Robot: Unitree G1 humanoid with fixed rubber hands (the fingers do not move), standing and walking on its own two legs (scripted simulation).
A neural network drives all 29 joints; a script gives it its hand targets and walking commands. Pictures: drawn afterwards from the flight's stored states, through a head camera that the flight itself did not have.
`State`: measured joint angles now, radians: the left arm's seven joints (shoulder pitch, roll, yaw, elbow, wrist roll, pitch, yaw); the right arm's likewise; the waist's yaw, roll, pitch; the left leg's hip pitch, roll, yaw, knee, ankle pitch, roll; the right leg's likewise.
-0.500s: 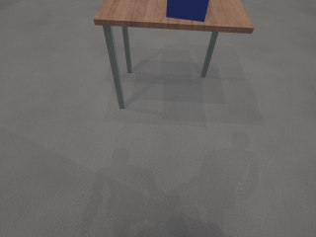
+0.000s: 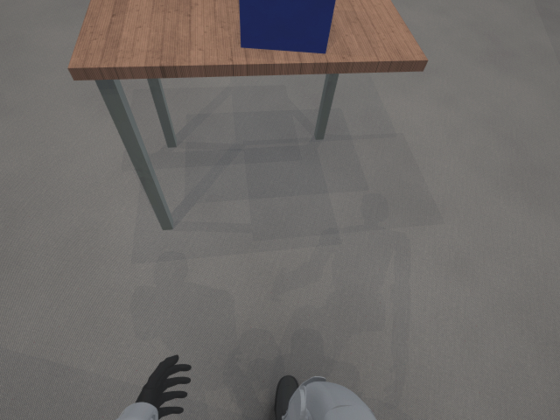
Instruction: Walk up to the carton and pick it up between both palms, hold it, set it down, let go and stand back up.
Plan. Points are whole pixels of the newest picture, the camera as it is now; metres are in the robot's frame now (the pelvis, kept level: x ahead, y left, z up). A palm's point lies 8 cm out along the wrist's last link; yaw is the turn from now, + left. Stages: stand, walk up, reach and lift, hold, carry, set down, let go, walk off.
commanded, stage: walk up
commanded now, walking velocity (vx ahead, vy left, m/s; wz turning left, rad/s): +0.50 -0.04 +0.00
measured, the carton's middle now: out of the picture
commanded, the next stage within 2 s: none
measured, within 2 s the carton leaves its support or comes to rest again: neither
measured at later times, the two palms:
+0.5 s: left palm (120, 394) +0.17 +0.23 -0.11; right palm (354, 225) +0.45 -0.17 -0.11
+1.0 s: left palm (160, 225) +0.45 +0.20 -0.10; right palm (385, 255) +0.40 -0.23 -0.14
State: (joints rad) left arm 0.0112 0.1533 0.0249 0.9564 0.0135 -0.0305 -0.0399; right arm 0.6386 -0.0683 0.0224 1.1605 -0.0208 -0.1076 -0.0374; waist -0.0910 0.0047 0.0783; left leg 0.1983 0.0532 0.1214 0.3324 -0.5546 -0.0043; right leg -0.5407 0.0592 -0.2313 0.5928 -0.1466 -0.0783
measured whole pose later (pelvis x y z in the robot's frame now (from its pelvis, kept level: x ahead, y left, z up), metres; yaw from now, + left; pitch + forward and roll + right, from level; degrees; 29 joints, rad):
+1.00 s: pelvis +0.41 -0.02 +0.03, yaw -1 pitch -2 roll +2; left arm 0.23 0.12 0.00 1.06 0.02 -0.01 0.03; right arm 0.30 -0.18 -0.01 1.07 -0.01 0.01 -0.02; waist -0.01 0.07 0.03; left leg -0.28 0.05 0.12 0.59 -0.37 0.01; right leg -0.31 -0.01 -0.05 0.57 -0.25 -0.04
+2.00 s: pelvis +0.40 -0.02 +0.04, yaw +1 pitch +0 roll +0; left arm 0.33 0.13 0.01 1.18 0.02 0.03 0.03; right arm 0.38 -0.08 0.01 1.12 -0.04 -0.02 -0.05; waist -0.03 -0.02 0.01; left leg -0.12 -0.04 0.01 0.42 -0.29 0.05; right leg -0.34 0.01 -0.07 0.63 -0.28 0.00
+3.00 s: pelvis +0.45 -0.10 +0.04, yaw +0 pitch -1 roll +0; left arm 0.33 0.12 -0.02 1.18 0.00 -0.01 0.03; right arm 0.33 -0.08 0.01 1.16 -0.01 -0.03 -0.04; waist 0.01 0.00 0.03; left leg -0.10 -0.04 0.06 0.35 -0.24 0.06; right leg -0.16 -0.02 -0.06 0.38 -0.20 0.00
